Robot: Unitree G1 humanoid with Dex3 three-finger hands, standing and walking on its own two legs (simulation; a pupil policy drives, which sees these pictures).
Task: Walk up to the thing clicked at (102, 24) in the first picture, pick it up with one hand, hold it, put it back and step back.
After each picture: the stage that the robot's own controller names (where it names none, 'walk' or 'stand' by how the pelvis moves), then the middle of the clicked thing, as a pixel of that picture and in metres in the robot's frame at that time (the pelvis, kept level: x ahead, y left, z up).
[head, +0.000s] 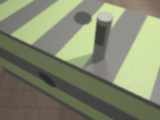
stand; (101, 38) +0.62 -0.06 -0.01
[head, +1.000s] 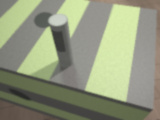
rise first; (62, 43) +0.53 +0.13 +0.01
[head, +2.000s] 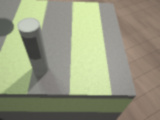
rise first; (35, 50) +0.46 +0.20 +0.02
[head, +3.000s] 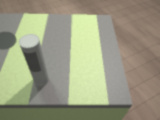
stand; (36, 63) +0.45 +0.22 -0.01
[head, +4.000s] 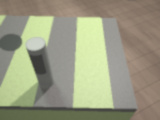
stand; (41, 65) +0.45 +0.20 -0.02
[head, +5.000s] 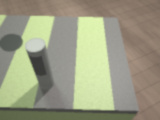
stand; (41, 66) +0.44 +0.19 -0.02
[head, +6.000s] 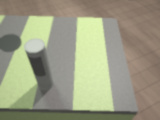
stand; (41, 67) +0.43 +0.19 -0.02
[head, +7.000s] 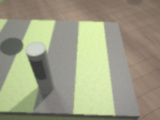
rise first; (42, 70) +0.42 +0.20 -0.01
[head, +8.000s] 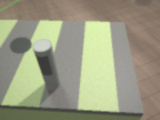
go down; (48, 67) +0.45 +0.20 -0.01
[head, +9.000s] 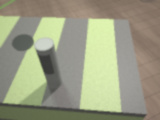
go down; (50, 65) +0.44 +0.19 -0.01
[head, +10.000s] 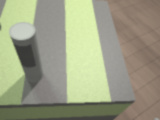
go down; (29, 57) +0.43 +0.18 +0.02
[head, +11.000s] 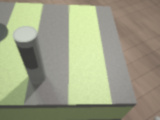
approach; (32, 59) +0.44 +0.18 +0.02
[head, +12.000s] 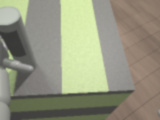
close in; (19, 45) +0.45 +0.20 +0.06
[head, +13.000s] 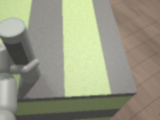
lift; (23, 56) +0.42 +0.19 +0.05
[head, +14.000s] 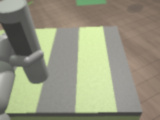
lift; (27, 47) +0.34 +0.17 +0.23
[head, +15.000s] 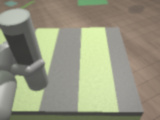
hold; (28, 56) +0.33 +0.17 +0.20
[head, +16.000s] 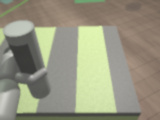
hold; (31, 65) +0.32 +0.17 +0.17
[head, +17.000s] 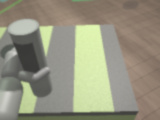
crouch; (34, 63) +0.33 +0.16 +0.16
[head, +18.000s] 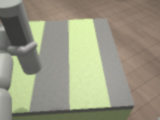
crouch; (22, 41) +0.42 +0.19 +0.17
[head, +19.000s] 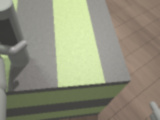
lower; (11, 37) +0.47 +0.20 +0.07
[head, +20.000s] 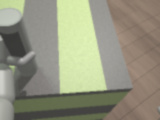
lower; (20, 48) +0.44 +0.19 +0.06
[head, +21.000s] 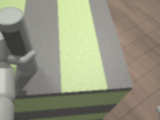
lower; (20, 47) +0.45 +0.19 +0.06
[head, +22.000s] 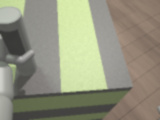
lower; (19, 47) +0.45 +0.19 +0.06
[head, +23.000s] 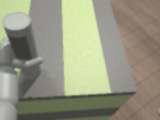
open; (25, 51) +0.43 +0.18 +0.06
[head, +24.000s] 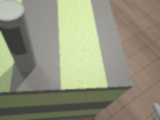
sink last; (19, 42) +0.44 +0.18 +0.06
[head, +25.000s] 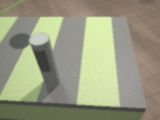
sink last; (46, 63) +0.44 +0.19 +0.04
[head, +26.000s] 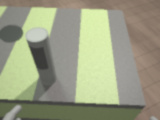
stand; (43, 60) +0.43 +0.18 +0.04
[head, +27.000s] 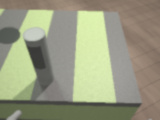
stand; (41, 59) +0.44 +0.18 +0.04
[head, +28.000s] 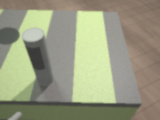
stand; (40, 60) +0.44 +0.18 +0.04
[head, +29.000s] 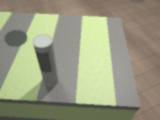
stand; (47, 63) +0.45 +0.18 +0.00
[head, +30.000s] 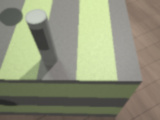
walk; (44, 41) +0.50 +0.18 +0.01
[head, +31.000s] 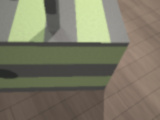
walk; (51, 7) +0.71 +0.17 +0.00
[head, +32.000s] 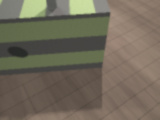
stand; out of the picture +1.03 +0.30 +0.00
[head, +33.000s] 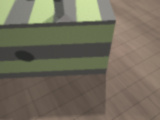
stand; out of the picture +1.05 +0.21 -0.01
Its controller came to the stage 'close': yes
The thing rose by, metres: 0.21
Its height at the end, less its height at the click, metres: +0.00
